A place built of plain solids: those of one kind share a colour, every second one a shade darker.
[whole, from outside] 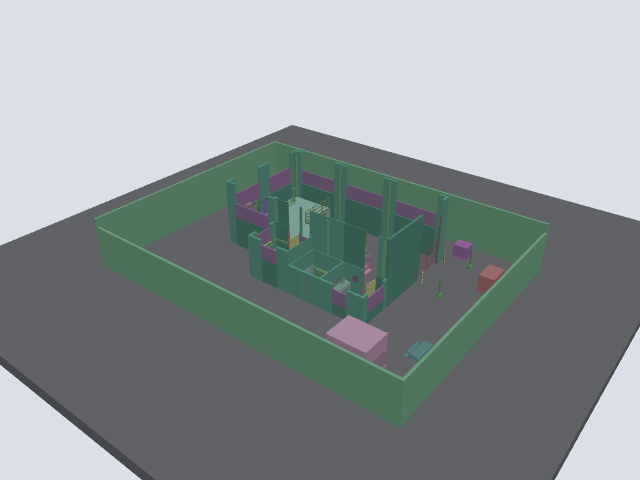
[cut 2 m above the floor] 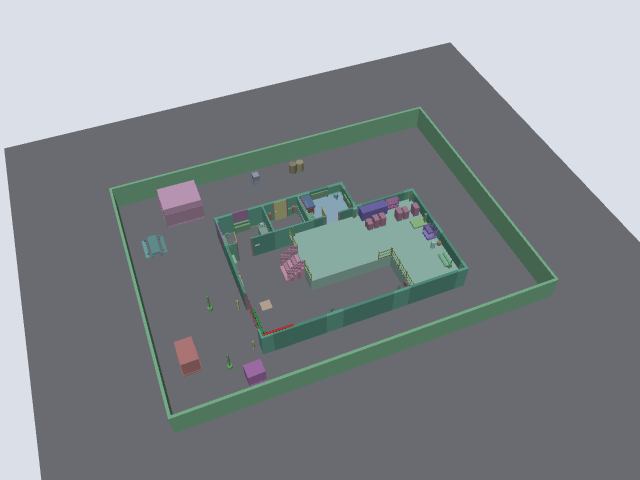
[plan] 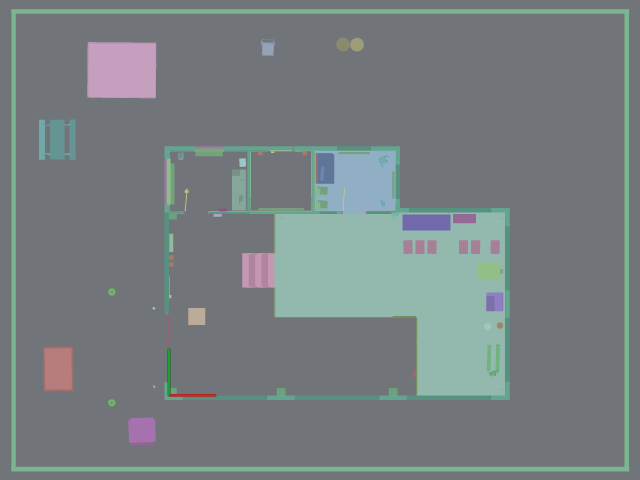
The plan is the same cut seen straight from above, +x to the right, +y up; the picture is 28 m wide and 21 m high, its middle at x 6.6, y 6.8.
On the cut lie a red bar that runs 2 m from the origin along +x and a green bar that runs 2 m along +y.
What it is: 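A small parcels depot; vehicles drive in at ground level; along the lane and across its end the floor is raised to lorry-floor height for loading, with steps set against it and the checker's office on the raised level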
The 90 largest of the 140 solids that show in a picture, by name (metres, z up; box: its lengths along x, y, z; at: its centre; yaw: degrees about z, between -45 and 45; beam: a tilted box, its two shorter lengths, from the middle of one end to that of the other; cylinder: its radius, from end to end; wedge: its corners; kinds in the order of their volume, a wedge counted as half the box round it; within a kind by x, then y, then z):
{
 "yard_bound_1": {"box": [0.2, 20.22, 3.47], "at": [-6.8, 6.79, 1.69]},
 "yard_bound_2": {"box": [27.03, 0.2, 4.17], "at": [6.61, -3.22, 2.04]},
 "yard_bound_3": {"box": [27.03, 0.2, 3.47], "at": [6.61, 16.8, 1.69]},
 "yard_bound_4": {"box": [0.2, 20.22, 4.17], "at": [20.03, 6.79, 2.04]},
 "raised_floor_bank_1": {"box": [10.1, 4.6, 1.17], "at": [9.65, 5.72, 0.54]},
 "raised_floor_bank_2": {"box": [3.9, 3.42, 1.17], "at": [12.75, 1.71, 0.54]},
 "wall_1": {"box": [0.2, 0.81, 5.55], "at": [-0.1, 0.2, 2.73]},
 "wall_2": {"box": [0.2, 4.41, 5.55], "at": [-0.1, 5.8, 2.73]},
 "wall_3": {"box": [0.2, 0.36, 2.45], "at": [-0.1, 8.18, 1.18]},
 "wall_4": {"box": [0.2, 2.01, 0.95], "at": [-0.1, 9.35, 0.42]},
 "wall_5": {"box": [0.2, 0.56, 2.45], "at": [-0.1, 10.62, 1.18]},
 "wall_6": {"box": [0.81, 0.2, 5.55], "at": [0.2, -0.1, 2.73]},
 "wall_7": {"box": [0.66, 0.06, 5.55], "at": [0.33, 7.97, 2.73]},
 "wall_8": {"box": [0.66, 0.06, 2.45], "at": [0.33, 8.03, 1.18]},
 "wall_9": {"box": [1.36, 0.2, 2.45], "at": [0.47, 10.8, 1.18]},
 "wall_10": {"box": [1.21, 0.2, 0.95], "at": [1.75, 10.8, 0.42]},
 "wall_11": {"box": [3.71, 0.2, 2.65], "at": [2.45, -0.1, 1.27]},
 "wall_12": {"box": [1.75, 0.06, 5.55], "at": [2.62, 7.97, 2.73]},
 "wall_13": {"box": [1.75, 0.06, 2.45], "at": [2.62, 8.03, 1.18]},
 "wall_14": {"box": [1.16, 0.2, 2.45], "at": [2.92, 10.8, 1.18]},
 "wall_15": {"box": [0.06, 2.7, 2.45], "at": [3.47, 9.35, 1.18]},
 "wall_16": {"box": [0.06, 2.7, 2.45], "at": [3.53, 9.35, 1.18]},
 "wall_17": {"box": [1.21, 0.2, 5.55], "at": [4.9, -0.1, 2.73]},
 "wall_18": {"box": [2.8, 0.06, 5.55], "at": [4.9, 7.97, 2.73]},
 "wall_19": {"box": [2.8, 0.06, 2.45], "at": [4.9, 8.03, 1.18]},
 "wall_20": {"box": [2.8, 0.2, 2.45], "at": [4.9, 10.8, 1.18]},
 "wall_21": {"box": [0.06, 2.7, 2.45], "at": [6.27, 9.35, 1.18]},
 "wall_22": {"box": [0.06, 2.7, 3.57], "at": [6.33, 9.35, 1.74]},
 "wall_23": {"box": [0.31, 0.06, 5.55], "at": [6.45, 7.97, 2.73]},
 "wall_24": {"box": [1.06, 0.2, 3.57], "at": [6.83, 10.8, 1.74]},
 "wall_25": {"box": [0.76, 0.06, 2.17], "at": [6.97, 7.97, 1.04]},
 "wall_26": {"box": [3.71, 0.2, 2.65], "at": [7.35, -0.1, 1.27]},
 "wall_27": {"box": [1.51, 0.2, 2.07], "at": [8.1, 10.8, 0.99]},
 "wall_28": {"box": [1.26, 0.06, 2.42], "at": [9.27, 8.03, 2.31]},
 "wall_29": {"box": [1.32, 0.06, 5.55], "at": [9.3, 7.97, 2.73]},
 "wall_30": {"box": [1.26, 0.2, 3.57], "at": [9.47, 10.8, 1.74]},
 "wall_31": {"box": [1.21, 0.2, 5.55], "at": [9.8, -0.1, 2.73]},
 "wall_32": {"box": [0.2, 0.61, 3.57], "at": [10.0, 8.3, 1.74]},
 "wall_33": {"box": [0.2, 1.51, 2.07], "at": [10.0, 9.35, 0.99]},
 "wall_34": {"box": [0.2, 0.81, 3.57], "at": [10.0, 10.5, 1.74]},
 "wall_35": {"box": [0.61, 0.2, 5.55], "at": [10.2, 8.1, 2.73]},
 "wall_36": {"box": [3.71, 0.2, 2.65], "at": [12.25, -0.1, 1.27]},
 "wall_37": {"box": [3.61, 0.2, 2.65], "at": [12.3, 8.1, 1.27]},
 "wall_38": {"box": [0.81, 0.2, 5.55], "at": [14.5, -0.1, 2.73]},
 "wall_39": {"box": [0.81, 0.2, 5.55], "at": [14.5, 8.1, 2.73]},
 "wall_40": {"box": [0.2, 0.81, 5.55], "at": [14.8, 0.2, 2.73]},
 "wall_41": {"box": [0.2, 2.81, 2.65], "at": [14.8, 2.0, 1.27]},
 "wall_42": {"box": [0.2, 1.21, 5.55], "at": [14.8, 4.0, 2.73]},
 "wall_43": {"box": [0.2, 2.81, 2.65], "at": [14.8, 6.0, 1.27]},
 "wall_44": {"box": [0.2, 0.81, 5.55], "at": [14.8, 7.8, 2.73]},
 "beyond_container_1": {"box": [2.93, 2.32, 2.59], "at": [-2.05, 14.23, 1.24], "yaw": -0.4},
 "raised_floor_office_1": {"box": [3.73, 2.83, 1.17], "at": [8.1, 9.35, 0.54]},
 "window_pane_1": {"box": [0.1, 2.0, 1.16], "at": [-0.15, 9.35, 1.47]},
 "window_pane_2": {"box": [1.2, 0.1, 1.16], "at": [1.75, 10.85, 1.47]},
 "window_pane_3": {"box": [3.7, 0.1, 1.21], "at": [2.45, -0.15, 3.19]},
 "window_pane_4": {"box": [3.7, 0.1, 1.21], "at": [7.35, -0.15, 3.19]},
 "window_pane_5": {"box": [1.5, 0.1, 1.16], "at": [8.1, 10.85, 2.59]},
 "window_pane_6": {"box": [0.1, 1.5, 1.16], "at": [10.05, 9.35, 2.59]},
 "window_pane_7": {"box": [3.7, 0.1, 1.21], "at": [12.25, -0.15, 3.19]},
 "window_pane_8": {"box": [3.6, 0.1, 1.21], "at": [12.3, 8.15, 3.19]},
 "window_pane_9": {"box": [0.1, 2.8, 1.51], "at": [14.85, 2.0, 3.34]},
 "window_pane_10": {"box": [0.1, 2.8, 1.51], "at": [14.85, 6.0, 3.34]},
 "beyond_oil_tank_1": {"box": [1.32, 1.96, 0.13], "at": [-4.85, 1.16, 0.01], "yaw": 0.6},
 "beyond_oil_tank_2": {"box": [1.16, 1.8, 1.4], "at": [-4.85, 1.16, 0.64], "yaw": 0.6},
 "longspan_1": {"box": [2.1, 0.7, 2.17], "at": [11.26, 7.57, 2.16]},
 "tote_stack_1": {"box": [0.4, 0.6, 0.71], "at": [10.45, 6.49, 1.43], "yaw": 2.1},
 "tote_stack_2": {"box": [0.4, 0.6, 1.4], "at": [10.97, 6.49, 1.77], "yaw": -0.1},
 "tote_stack_3": {"box": [0.4, 0.6, 0.93], "at": [11.5, 6.49, 1.54], "yaw": -1.8},
 "tote_stack_4": {"box": [0.4, 0.6, 1.13], "at": [12.88, 6.49, 1.64], "yaw": -0.1},
 "tote_stack_5": {"box": [0.4, 0.6, 0.86], "at": [13.41, 6.49, 1.5], "yaw": -0.5},
 "tote_stack_6": {"box": [0.4, 0.6, 1.97], "at": [14.26, 6.49, 2.06], "yaw": -0.8},
 "door_landing_1": {"box": [0.3, 1.52, 0.24], "at": [3.35, 5.47, 0.07]},
 "door_landing_2": {"box": [0.3, 1.52, 0.42], "at": [3.63, 5.47, 0.16]},
 "door_landing_3": {"box": [0.3, 1.52, 0.61], "at": [3.91, 5.47, 0.26]},
 "door_landing_4": {"box": [0.3, 1.52, 0.8], "at": [4.19, 5.47, 0.35]},
 "door_landing_5": {"box": [0.3, 1.52, 0.98], "at": [4.47, 5.47, 0.44]},
 "beyond_tote_tank_1": {"box": [1.18, 0.98, 1.02], "at": [-1.18, -1.55, 0.63], "yaw": 2.0},
 "kitchenette_1": {"box": [0.6, 1.8, 0.68], "at": [3.07, 8.99, 0.44]},
 "beyond_drums_1": {"cylinder": 0.3, "from": [7.61, 15.35, -0.06], "to": [7.61, 15.35, 0.87]},
 "beyond_drums_2": {"cylinder": 0.3, "from": [8.22, 15.35, -0.06], "to": [8.22, 15.35, 0.87]},
 "radiator_1": {"box": [0.19, 1.8, 0.6], "at": [0.14, 9.25, 0.41]},
 "radiator_2": {"box": [1.2, 0.19, 0.6], "at": [1.75, 10.56, 0.41]},
 "radiator_3": {"box": [1.98, 0.1, 0.76], "at": [4.9, 8.15, 0.49]},
 "beyond_wheeled_bin_1": {"box": [0.48, 0.51, 1.08], "at": [4.32, 15.15, 0.48], "yaw": -1.5},
 "beyond_wheeled_bin_2": {"box": [0.53, 0.6, 0.4], "at": [4.32, 15.15, 0.82], "yaw": -1.5},
 "cage_trolley_empty_1": {"box": [0.36, 0.67, 0.6], "at": [14.06, 4.02, 2.12]},
 "cage_trolley_empty_2": {"box": [0.73, 0.81, 0.22], "at": [14.25, 4.1, 1.18]},
 "distribution_board_1": {"box": [0.18, 0.8, 1.1], "at": [0.09, 6.67, 1.4]},
 "goods_scale_dial_1": {"box": [0.97, 0.76, 0.19], "at": [14.0, 5.43, 1.17]},
 "desk_load_tidy_1": {"box": [0.72, 1.3, 0.12], "at": [6.87, 9.91, 1.92]}
}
